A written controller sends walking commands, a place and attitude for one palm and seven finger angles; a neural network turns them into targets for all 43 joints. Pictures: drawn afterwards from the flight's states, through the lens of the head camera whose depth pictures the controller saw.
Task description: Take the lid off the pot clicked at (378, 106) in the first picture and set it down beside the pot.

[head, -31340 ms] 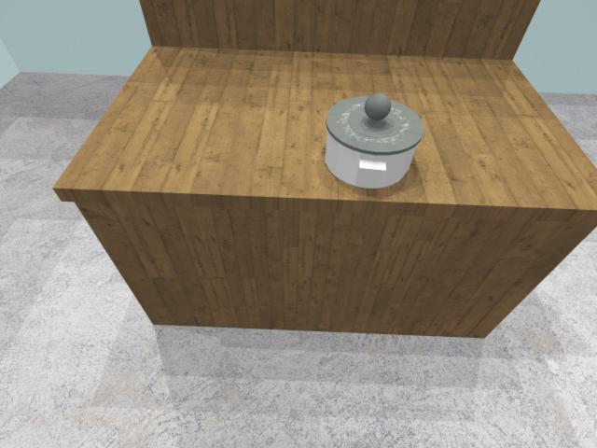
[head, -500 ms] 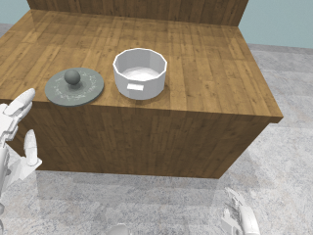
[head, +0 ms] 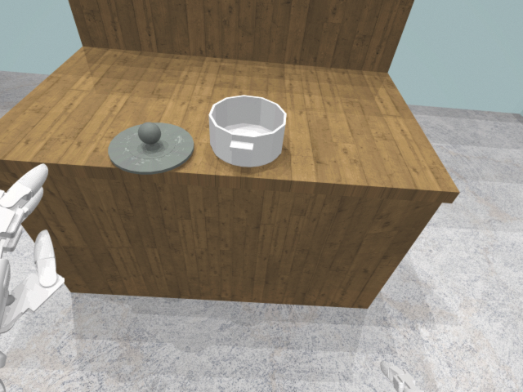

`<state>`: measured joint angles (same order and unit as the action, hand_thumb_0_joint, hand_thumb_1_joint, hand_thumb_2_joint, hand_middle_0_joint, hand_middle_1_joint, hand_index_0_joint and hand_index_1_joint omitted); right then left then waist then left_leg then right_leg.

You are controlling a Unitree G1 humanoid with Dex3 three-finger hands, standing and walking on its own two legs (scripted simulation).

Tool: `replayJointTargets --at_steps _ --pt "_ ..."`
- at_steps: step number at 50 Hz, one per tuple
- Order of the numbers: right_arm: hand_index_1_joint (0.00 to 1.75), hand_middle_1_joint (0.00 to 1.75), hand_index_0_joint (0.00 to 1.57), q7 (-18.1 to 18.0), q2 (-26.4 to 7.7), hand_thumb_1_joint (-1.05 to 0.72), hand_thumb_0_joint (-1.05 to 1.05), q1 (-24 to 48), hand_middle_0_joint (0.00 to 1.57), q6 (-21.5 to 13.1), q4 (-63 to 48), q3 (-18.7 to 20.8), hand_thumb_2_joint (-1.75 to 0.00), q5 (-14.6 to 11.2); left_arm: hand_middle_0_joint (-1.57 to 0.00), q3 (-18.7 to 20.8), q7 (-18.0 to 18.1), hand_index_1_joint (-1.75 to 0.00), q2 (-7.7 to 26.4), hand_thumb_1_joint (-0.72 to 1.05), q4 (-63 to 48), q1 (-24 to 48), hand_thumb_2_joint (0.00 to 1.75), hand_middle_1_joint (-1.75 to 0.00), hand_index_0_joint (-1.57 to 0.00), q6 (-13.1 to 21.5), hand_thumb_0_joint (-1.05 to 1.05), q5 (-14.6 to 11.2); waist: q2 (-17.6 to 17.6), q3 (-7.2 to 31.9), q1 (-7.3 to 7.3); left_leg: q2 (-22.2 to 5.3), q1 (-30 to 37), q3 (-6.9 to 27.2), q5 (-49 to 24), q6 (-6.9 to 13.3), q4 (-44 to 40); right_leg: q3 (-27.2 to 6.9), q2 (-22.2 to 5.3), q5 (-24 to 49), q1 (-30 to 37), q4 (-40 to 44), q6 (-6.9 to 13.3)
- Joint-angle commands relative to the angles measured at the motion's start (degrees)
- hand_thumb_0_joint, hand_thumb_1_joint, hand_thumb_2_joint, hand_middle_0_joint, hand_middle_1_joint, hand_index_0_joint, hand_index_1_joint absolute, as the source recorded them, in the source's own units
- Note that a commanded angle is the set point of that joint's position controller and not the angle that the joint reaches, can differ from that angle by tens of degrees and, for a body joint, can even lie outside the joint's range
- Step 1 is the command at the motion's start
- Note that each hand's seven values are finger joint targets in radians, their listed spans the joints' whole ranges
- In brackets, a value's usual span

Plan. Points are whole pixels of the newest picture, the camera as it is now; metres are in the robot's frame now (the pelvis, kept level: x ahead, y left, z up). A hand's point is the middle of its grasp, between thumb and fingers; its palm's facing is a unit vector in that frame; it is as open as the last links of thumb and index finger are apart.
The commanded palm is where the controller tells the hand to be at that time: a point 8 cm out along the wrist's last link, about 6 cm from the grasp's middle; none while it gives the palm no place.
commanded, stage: stop stepping back and stand still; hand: left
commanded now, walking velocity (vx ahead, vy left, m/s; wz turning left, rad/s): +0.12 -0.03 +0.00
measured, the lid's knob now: (149, 133) +0.68 +0.30 +0.02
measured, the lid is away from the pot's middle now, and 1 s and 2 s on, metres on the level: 0.24 0.24 0.24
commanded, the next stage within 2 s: let the arm hang, fingers relaxed in 0.18 s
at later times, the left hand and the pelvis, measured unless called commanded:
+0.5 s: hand out of the picture +0.13 +0.21 -0.14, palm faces +0.03 -0.98 -0.21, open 7.4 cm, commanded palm none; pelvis +0.02 +0.01 +0.01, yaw +0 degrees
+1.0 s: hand out of the picture +0.07 +0.16 -0.16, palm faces +0.03 -0.98 -0.21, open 7.4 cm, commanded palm none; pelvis +0.06 -0.02 +0.02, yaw +1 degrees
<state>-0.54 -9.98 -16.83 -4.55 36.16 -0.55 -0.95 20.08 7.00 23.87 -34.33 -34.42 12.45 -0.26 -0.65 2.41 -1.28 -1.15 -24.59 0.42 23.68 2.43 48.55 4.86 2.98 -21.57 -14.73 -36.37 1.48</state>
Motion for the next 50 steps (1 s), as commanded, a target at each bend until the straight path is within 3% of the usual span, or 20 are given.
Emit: replayJointTargets --at_steps 1,3,4,5,6,7,9,12,13,14,16,17,19,22,25,28,30,40,47,50 --pt "0.3 0.3 0.2 -1.3 -7.8 -0.9 0.0 7.1 0.2 -1.3 -10.2 3.6 -0.9 -0.4 -0.2 7.7 1.7 -0.3 9.8 0.9 -11.6 2.6 0.9 -0.3 -0.2 2.1 0.0 -2.0 8.2 -5.2 -0.77 -1.7 1.6 1.4 2.0 -0.5 4.7 -24.0 -20.7 0.5 -9.4 19.2 12.0" --pt "0.3 0.3 0.2 -2.1 -7.5 -0.9 0.0 8.5 0.2 -1.0 -10.2 2.5 -0.9 0.1 -0.2 7.2 2.2 -0.3 9.3 0.9 -14.2 4.8 0.9 -0.3 -0.2 2.5 0.0 -1.3 -0.8 -5.4 -1.54 -2.0 10.2 -0.8 -1.0 0.1 -14.8 -13.5 -14.8 -3.3 -12.4 10.5 7.3" --pt "0.3 0.3 0.2 -2.6 -7.9 -0.9 0.0 9.0 0.2 -1.7 -10.7 2.1 -0.9 0.2 -0.2 7.4 2.4 -0.3 8.8 0.9 -14.4 4.1 0.9 -0.3 -0.2 3.2 0.0 -1.3 -9.3 -6.0 -1.1 -3.7 10.5 4.5 2.2 1.5 -26.8 -8.2 -7.8 -4.7 -12.5 0.7 4.3" --pt "0.3 0.3 0.2 -2.5 -8.7 -0.9 0.0 9.1 0.2 -2.8 -11.7 2.4 -0.9 0.2 -0.2 7.5 2.8 -0.3 8.4 0.9 -16.0 4.1 0.9 -0.3 -0.2 3.9 0.0 -1.2 -20.5 -4.4 -0.16 -12.2 14.6 18.8 0.8 4.1 -33.3 -1.8 0.1 -7.2 -16.7 -12.1 0.6" --pt "0.3 0.3 0.2 -2.5 -7.2 -0.9 0.0 9.0 0.2 -3.5 -11.0 2.0 -0.9 0.8 -0.2 8.0 3.0 -0.3 9.9 0.9 -14.0 3.6 0.9 -0.3 -0.2 3.7 0.0 -1.0 -17.2 -3.3 -1.0 -16.0 10.9 26.4 0.2 6.1 -35.9 -5.7 0.3 -10.1 -16.1 -21.2 -0.1" --pt "0.3 0.3 0.2 -2.2 -7.0 -0.9 0.0 8.1 0.2 -3.8 -10.5 2.3 -0.9 1.2 -0.2 8.5 2.9 -0.3 10.2 0.9 -13.6 3.5 0.9 -0.3 -0.2 3.1 0.0 -1.3 -10.6 -3.4 -0.69 -17.1 9.8 28.5 -6.1 7.5 -34.8 -8.1 -1.2 -8.9 -16.3 -24.0 -0.2" --pt "0.3 0.3 0.2 -1.3 -6.9 -0.9 0.0 7.3 0.2 -4.0 -9.1 2.4 -0.9 0.5 -0.2 8.0 2.8 -0.3 9.3 0.9 -13.2 -0.2 0.9 -0.3 -0.2 2.3 0.0 -1.6 -4.3 -0.8 -0.05 -15.6 11.8 21.7 -18.1 8.3 -31.3 -7.9 -2.9 -6.9 -14.2 -20.0 -0.8" --pt "0.3 0.3 0.2 -0.6 -7.5 -0.9 0.0 8.0 0.2 -3.9 -9.2 2.0 -0.9 0.3 -0.2 6.5 2.7 -0.3 7.3 0.9 -14.1 -5.8 0.9 -0.3 -0.2 1.4 0.0 -1.6 -9.6 1.0 0.2 -11.6 11.0 10.0 -22.7 4.4 -28.8 -2.7 -2.7 -1.9 -3.9 -0.6 -1.3" --pt "0.3 0.3 0.2 2.0 -12.7 -0.9 0.0 11.1 0.2 -5.9 0.7 6.7 -0.9 0.6 -0.2 -14.4 -2.8 -0.3 -6.1 0.9 33.4 6.1 0.9 -0.3 -0.2 -7.6 0.0 3.0 -7.0 0.1 -2.95 -9.2 11.0 11.5 -30.8 3.1 -20.9 -3.4 -3.7 2.8 -8.0 0.5 -1.5" --pt "0.3 0.3 0.2 0.9 -11.5 -0.9 0.0 4.6 0.2 -2.0 1.6 6.7 -0.9 1.7 -0.2 -12.7 -4.6 -0.3 -7.3 0.9 37.9 5.3 0.9 -0.3 -0.2 -11.6 0.0 4.5 -3.0 1.2 -1.61 -9.9 7.3 9.8 -23.2 2.5 -18.8 -2.5 -5.7 4.3 -3.5 3.2 -1.2" --pt "0.3 0.3 0.2 1.1 -9.1 -0.9 0.0 3.3 0.2 0.8 -0.6 5.3 -0.9 1.6 -0.2 -13.8 -5.9 -0.3 -6.7 0.9 43.6 8.0 0.9 -0.3 -0.2 -11.9 0.0 3.4 7.6 2.5 0.38 -6.7 1.5 8.6 -12.6 2.5 -18.4 -3.7 -5.9 5.9 1.9 4.2 0.7" --pt "0.3 0.3 0.2 1.2 -8.5 -0.9 0.0 3.2 0.2 1.2 -0.5 5.0 -0.9 1.7 -0.2 -14.1 -6.1 -0.3 -5.8 0.9 46.6 9.8 0.9 -0.3 -0.2 -11.9 0.0 3.3 9.6 1.7 0.6 -4.9 -0.3 7.6 -7.7 2.3 -17.7 -5.6 -7.9 3.8 1.9 5.8 1.5" --pt "0.3 0.3 0.2 1.3 -7.8 -0.9 0.0 2.0 0.2 1.9 0.4 4.4 -0.9 2.3 -0.2 -14.7 -6.3 -0.3 -3.9 0.9 52.5 14.1 0.9 -0.3 -0.2 -12.6 0.0 3.1 4.8 -0.7 -0.07 -3.0 0.1 8.0 -7.2 2.4 -19.8 -6.1 -9.2 2.3 -0.3 5.7 2.2" --pt "0.3 0.3 0.2 0.2 -10.3 -0.9 0.0 4.0 0.2 2.7 3.6 4.9 -0.9 2.7 -0.2 -15.8 -6.0 -0.3 -4.8 0.9 63.9 18.3 0.9 -0.3 -0.2 -13.2 0.0 2.2 1.9 -2.4 1.21 -5.8 2.7 11.5 -11.9 3.9 -24.8 -4.6 -5.0 5.7 0.0 2.6 0.7" --pt "0.3 0.3 0.2 -0.5 -9.0 -0.9 0.0 3.0 0.2 2.6 7.9 4.3 -0.9 2.0 -0.2 -16.9 -5.9 -0.3 -4.0 0.9 74.3 17.7 0.9 -0.3 -0.2 -12.5 0.0 1.6 -7.1 -2.1 1.8 -4.7 5.8 7.8 -19.9 2.9 -24.6 -5.6 -5.2 11.7 3.0 4.7 0.9" --pt "0.3 0.3 0.2 -1.0 -7.1 -0.9 0.0 0.8 0.2 2.7 11.4 4.1 -0.9 1.4 -0.2 -17.7 -5.6 -0.3 -4.2 0.9 81.5 16.5 0.9 -0.3 -0.2 -11.9 0.0 1.1 -6.0 -1.0 1.19 -4.0 9.8 5.2 -23.0 2.0 -22.6 -6.1 -6.3 15.6 4.3 7.5 1.3" --pt "0.3 0.3 0.2 -1.3 -5.6 -0.9 0.0 -0.9 0.2 2.9 13.4 4.2 -0.9 1.3 -0.2 -17.8 -5.3 -0.3 -5.7 0.9 85.0 14.9 0.9 -0.3 -0.2 -11.7 0.0 1.0 -8.8 1.3 0.92 -4.1 12.7 4.5 -23.8 2.1 -21.9 -5.9 -7.0 17.1 5.1 8.7 1.5" --pt "0.3 0.3 0.2 -2.0 -2.9 -0.9 0.0 -5.7 0.2 3.8 20.1 3.9 -0.9 1.0 -0.2 -19.0 -4.2 -0.3 -8.7 0.9 92.9 13.3 0.9 -0.3 -0.2 -11.8 0.0 0.8 0.5 -1.8 0.34 -4.1 14.2 2.5 -27.1 1.3 -20.7 -5.1 -8.0 23.3 6.6 10.9 1.6" --pt "0.3 0.3 0.2 -2.0 -1.9 -0.9 0.0 -5.5 0.2 3.9 22.5 3.9 -0.9 1.2 -0.2 -18.6 -3.6 -0.3 -9.4 0.9 94.0 13.7 0.9 -0.3 -0.2 -11.7 0.0 0.7 3.8 -2.5 0.71 -3.5 14.1 1.2 -27.5 0.8 -20.7 -5.8 -8.7 27.7 8.6 11.2 1.7" --pt "0.3 0.3 0.2 -2.0 -1.4 -0.9 0.0 -5.3 0.2 4.0 23.2 3.9 -0.9 1.4 -0.2 -18.3 -3.6 -0.3 -9.4 0.9 93.4 15.2 0.9 -0.3 -0.2 -11.8 0.0 0.7 2.2 -4.7 0.7 -3.4 13.1 1.0 -26.6 0.6 -21.6 -5.8 -8.6 27.0 8.2 11.3 1.8"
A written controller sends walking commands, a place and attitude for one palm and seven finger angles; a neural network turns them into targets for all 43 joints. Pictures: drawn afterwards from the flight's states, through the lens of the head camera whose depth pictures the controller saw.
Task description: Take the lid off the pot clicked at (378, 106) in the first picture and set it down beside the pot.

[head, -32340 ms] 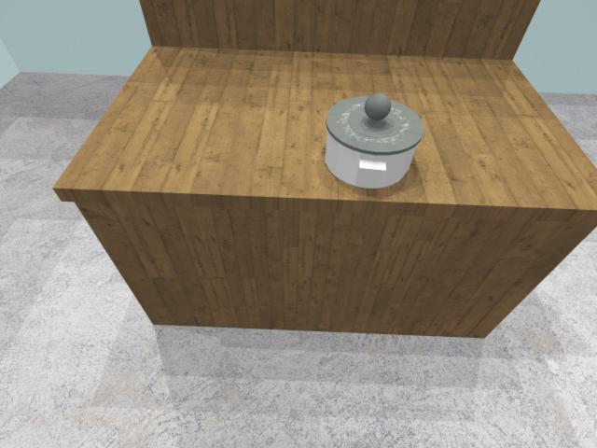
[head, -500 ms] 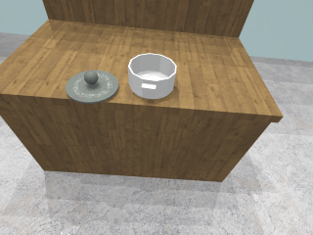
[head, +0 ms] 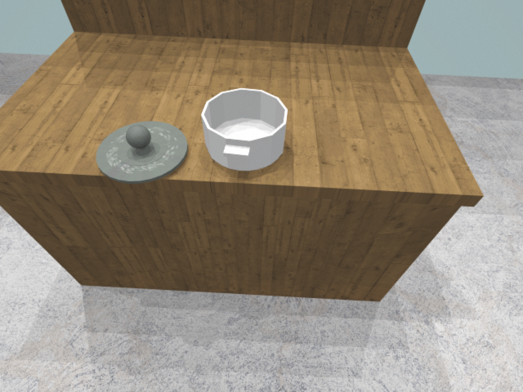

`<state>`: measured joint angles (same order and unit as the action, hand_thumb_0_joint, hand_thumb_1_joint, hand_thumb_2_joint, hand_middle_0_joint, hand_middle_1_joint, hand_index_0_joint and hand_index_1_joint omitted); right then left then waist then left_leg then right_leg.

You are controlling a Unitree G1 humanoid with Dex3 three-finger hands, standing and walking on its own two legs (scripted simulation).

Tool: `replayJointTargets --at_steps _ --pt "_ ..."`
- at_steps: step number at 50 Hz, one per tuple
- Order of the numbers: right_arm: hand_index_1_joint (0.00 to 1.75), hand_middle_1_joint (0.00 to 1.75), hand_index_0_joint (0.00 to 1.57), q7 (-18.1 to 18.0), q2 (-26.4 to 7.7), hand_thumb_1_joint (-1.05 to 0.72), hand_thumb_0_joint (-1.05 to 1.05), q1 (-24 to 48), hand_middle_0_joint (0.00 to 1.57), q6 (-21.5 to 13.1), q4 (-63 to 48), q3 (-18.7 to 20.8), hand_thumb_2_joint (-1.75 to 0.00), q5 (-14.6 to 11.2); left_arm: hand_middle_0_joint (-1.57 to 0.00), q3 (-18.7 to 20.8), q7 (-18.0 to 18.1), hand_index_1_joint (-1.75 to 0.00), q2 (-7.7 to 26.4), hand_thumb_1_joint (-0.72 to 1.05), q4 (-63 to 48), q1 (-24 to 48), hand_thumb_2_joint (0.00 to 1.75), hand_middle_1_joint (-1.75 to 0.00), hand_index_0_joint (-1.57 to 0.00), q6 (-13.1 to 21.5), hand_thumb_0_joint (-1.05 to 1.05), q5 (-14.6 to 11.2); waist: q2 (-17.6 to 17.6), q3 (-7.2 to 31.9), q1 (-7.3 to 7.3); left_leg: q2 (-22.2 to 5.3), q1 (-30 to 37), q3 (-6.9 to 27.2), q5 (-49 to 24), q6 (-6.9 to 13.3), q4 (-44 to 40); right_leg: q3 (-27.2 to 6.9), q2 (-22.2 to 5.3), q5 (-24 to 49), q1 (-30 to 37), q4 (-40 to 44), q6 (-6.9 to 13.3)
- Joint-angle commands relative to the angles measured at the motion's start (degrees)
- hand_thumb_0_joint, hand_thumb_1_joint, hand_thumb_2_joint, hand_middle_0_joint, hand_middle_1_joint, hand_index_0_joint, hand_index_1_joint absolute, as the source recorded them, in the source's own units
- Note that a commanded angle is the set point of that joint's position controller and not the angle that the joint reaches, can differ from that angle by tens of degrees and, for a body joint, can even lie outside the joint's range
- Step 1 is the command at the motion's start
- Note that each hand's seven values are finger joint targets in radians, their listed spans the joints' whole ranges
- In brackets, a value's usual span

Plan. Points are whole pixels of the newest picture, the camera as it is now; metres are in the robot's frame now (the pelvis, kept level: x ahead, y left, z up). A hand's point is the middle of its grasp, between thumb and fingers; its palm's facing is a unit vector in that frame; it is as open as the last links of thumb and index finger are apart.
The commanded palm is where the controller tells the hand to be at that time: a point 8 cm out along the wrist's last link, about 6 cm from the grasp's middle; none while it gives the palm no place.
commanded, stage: let the arm hang, fingers relaxed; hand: left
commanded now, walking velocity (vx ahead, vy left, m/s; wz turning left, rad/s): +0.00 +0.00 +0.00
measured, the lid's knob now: (138, 136) +0.62 +0.31 +0.00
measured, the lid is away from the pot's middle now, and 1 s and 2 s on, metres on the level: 0.24 0.24 0.24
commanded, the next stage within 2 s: look to check the result in 0.38 s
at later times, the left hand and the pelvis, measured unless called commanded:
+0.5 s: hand out of the picture +0.04 +0.17 -0.18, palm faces +0.02 -0.98 -0.21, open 7.3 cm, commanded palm none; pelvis +0.00 -0.01 +0.00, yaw +0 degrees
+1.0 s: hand out of the picture +0.00 +0.16 -0.18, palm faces +0.01 -0.98 -0.18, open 7.3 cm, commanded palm none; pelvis +0.00 +0.00 +0.00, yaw -1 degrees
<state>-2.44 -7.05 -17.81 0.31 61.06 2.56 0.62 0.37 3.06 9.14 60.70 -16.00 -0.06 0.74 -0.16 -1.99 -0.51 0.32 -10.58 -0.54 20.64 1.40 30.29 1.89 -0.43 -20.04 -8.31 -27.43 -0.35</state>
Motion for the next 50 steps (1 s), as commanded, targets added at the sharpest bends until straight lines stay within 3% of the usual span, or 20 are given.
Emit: replayJointTargets --at_steps 1,5,8,11,22,23,27,35,39,44,47,50 --pt "0.3 0.3 0.2 -0.1 -4.3 -0.9 0.0 -4.1 0.2 -0.8 -1.7 0.9 -0.9 -0.1 -0.2 1.4 0.4 -0.3 5.3 0.9 -1.6 -3.0 0.9 -0.3 -0.2 0.7 0.0 -0.3 1.7 -0.6 0.06 -4.9 -0.8 2.1 -23.7 1.6 -3.3 -2.9 -5.1 25.5 1.6 2.6 3.6" --pt "0.3 0.3 0.2 -0.2 -4.2 -0.9 0.0 -4.3 0.2 -0.9 -1.3 0.9 -0.9 0.0 -0.2 1.8 0.3 -0.3 5.6 0.9 -2.2 -1.6 0.9 -0.3 -0.2 0.6 0.0 -0.4 -0.4 -0.2 0.06 -5.0 -0.7 2.1 -24.5 1.5 -3.6 -3.0 -5.0 25.5 2.6 2.6 3.6" --pt "0.3 0.3 0.2 -0.3 -4.2 -0.9 0.0 -4.5 0.2 -0.9 -1.5 1.0 -0.9 -0.1 -0.2 2.0 0.4 -0.3 5.8 0.9 -2.8 -1.1 0.9 -0.3 -0.2 0.7 0.0 -0.3 0.6 -0.1 -0.02 -5.0 -0.5 2.0 -24.5 1.4 -3.6 -2.9 -5.1 26.3 3.0 2.8 3.6" --pt "0.3 0.3 0.2 -0.3 -4.6 -0.9 0.0 -4.6 0.2 -0.9 -1.5 1.1 -0.9 0.0 -0.2 2.0 0.3 -0.3 5.9 0.9 -3.1 -0.4 0.9 -0.3 -0.2 0.7 0.0 -0.4 -0.9 0.5 -0.12 -5.2 0.6 2.0 -26.0 1.3 -3.7 -2.8 -4.9 26.5 2.8 2.8 3.6" --pt "0.3 0.3 0.2 -0.4 -4.6 -0.9 0.0 -5.1 0.2 -0.9 -1.2 1.1 -0.9 -0.1 -0.2 1.9 0.2 -0.3 5.2 0.9 -2.7 -0.5 0.9 -0.3 -0.2 0.8 0.0 -0.5 -0.5 0.4 -0.48 -5.4 2.1 2.5 -25.4 1.5 -4.8 -2.6 -4.5 24.2 2.3 4.2 3.2" --pt "0.3 0.3 0.2 -0.4 -4.4 -0.9 0.0 -4.9 0.2 -0.7 -1.0 1.1 -0.9 -0.2 -0.2 1.8 0.2 -0.3 5.3 0.9 -2.6 -0.4 0.9 -0.3 -0.2 0.7 0.0 -0.4 -0.3 -1.1 -0.47 -5.5 1.6 2.5 -23.8 1.5 -5.2 -2.3 -4.5 22.6 1.4 4.5 3.1" --pt "0.3 0.3 0.2 -0.4 -4.4 -0.9 0.0 -5.0 0.2 -0.9 -0.6 1.0 -0.9 -0.2 -0.2 1.7 0.2 -0.3 5.0 0.9 -1.7 -1.6 0.9 -0.3 -0.2 0.9 0.0 -0.5 -0.2 0.5 -0.45 -5.4 2.7 2.3 -24.5 1.5 -5.1 -2.8 -4.7 23.8 2.2 5.0 3.1" --pt "0.3 0.3 0.2 -0.6 -4.2 -0.9 0.0 -5.4 0.2 -1.0 0.3 0.8 -0.9 -0.3 -0.2 1.4 0.2 -0.3 4.2 0.9 -0.2 -2.8 0.9 -0.3 -0.2 0.9 0.0 -0.5 -1.0 0.0 -0.46 -5.8 3.8 2.4 -25.0 1.7 -6.0 -2.4 -4.3 22.3 1.1 5.2 2.8" --pt "0.3 0.3 0.2 -0.6 -3.8 -0.9 0.0 -5.4 0.2 -0.9 0.5 0.7 -0.9 -0.4 -0.2 1.2 0.2 -0.3 3.9 0.9 0.3 -2.9 0.9 -0.3 -0.2 0.9 0.0 -0.4 -1.0 -1.8 -0.52 -5.8 2.9 2.6 -22.7 1.8 -6.8 -2.4 -4.2 19.8 0.2 5.7 2.7" --pt "0.3 0.3 0.2 -0.5 -3.6 -0.9 0.0 -5.4 0.2 -1.0 0.8 0.7 -0.9 -0.4 -0.2 1.1 0.3 -0.3 3.6 0.9 0.9 -3.3 0.9 -0.3 -0.2 1.0 0.0 -0.4 -0.2 -2.1 -0.47 -5.6 2.5 2.6 -21.4 1.7 -7.1 -2.6 -4.2 19.4 0.2 5.9 2.7" --pt "0.3 0.3 0.2 -0.6 -3.5 -0.9 0.0 -5.7 0.2 -1.2 1.2 0.7 -0.9 -0.4 -0.2 1.2 0.3 -0.3 3.6 0.9 1.1 -3.5 0.9 -0.3 -0.2 1.1 0.0 -0.5 -1.3 -0.7 -0.39 -5.7 3.2 2.5 -24.4 1.7 -6.7 -2.5 -4.3 21.6 1.0 5.4 2.7" --pt "0.3 0.3 0.2 -0.5 -3.4 -0.9 0.0 -5.7 0.2 -1.1 1.2 0.7 -0.9 -0.4 -0.2 1.1 0.2 -0.3 3.5 0.9 1.3 -3.4 0.9 -0.3 -0.2 1.0 0.0 -0.4 -0.4 -1.7 -0.36 -5.7 2.5 2.7 -22.0 1.8 -7.3 -2.4 -4.3 19.5 0.3 5.9 2.6"
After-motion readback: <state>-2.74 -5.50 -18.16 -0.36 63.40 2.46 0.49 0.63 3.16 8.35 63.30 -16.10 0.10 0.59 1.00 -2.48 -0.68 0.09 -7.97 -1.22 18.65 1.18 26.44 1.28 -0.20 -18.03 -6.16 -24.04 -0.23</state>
